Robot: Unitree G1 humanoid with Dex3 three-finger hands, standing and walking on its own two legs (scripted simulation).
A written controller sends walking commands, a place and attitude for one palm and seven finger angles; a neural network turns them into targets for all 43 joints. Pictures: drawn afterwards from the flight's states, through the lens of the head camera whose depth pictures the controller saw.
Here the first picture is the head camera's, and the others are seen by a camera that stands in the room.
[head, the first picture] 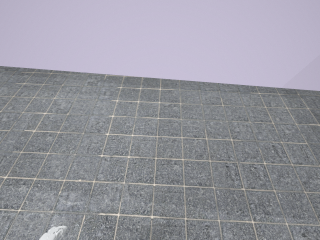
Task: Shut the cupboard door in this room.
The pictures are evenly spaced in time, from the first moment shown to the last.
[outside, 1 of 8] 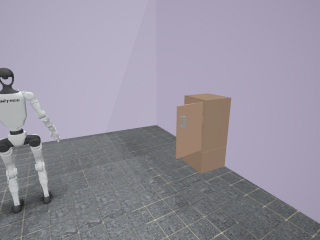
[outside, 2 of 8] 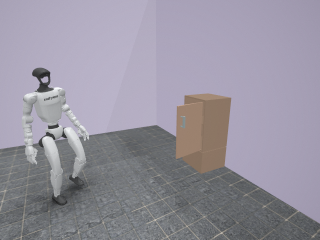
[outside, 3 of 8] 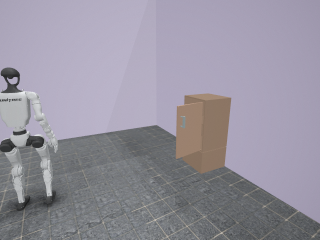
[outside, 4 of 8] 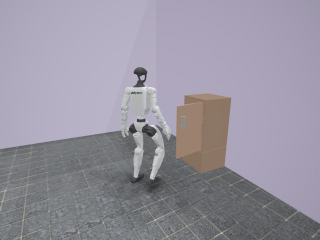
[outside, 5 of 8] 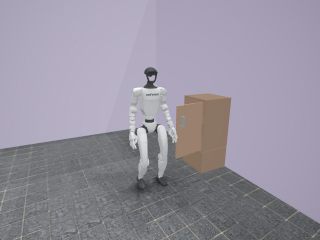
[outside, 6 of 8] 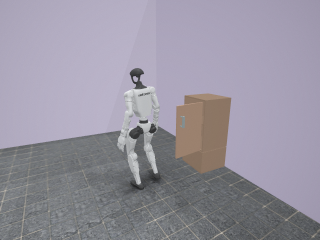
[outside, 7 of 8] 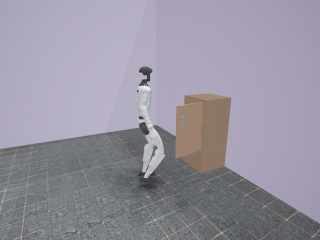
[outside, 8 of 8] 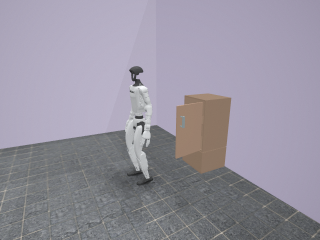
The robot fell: no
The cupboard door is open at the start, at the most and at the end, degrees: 99 100 98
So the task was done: no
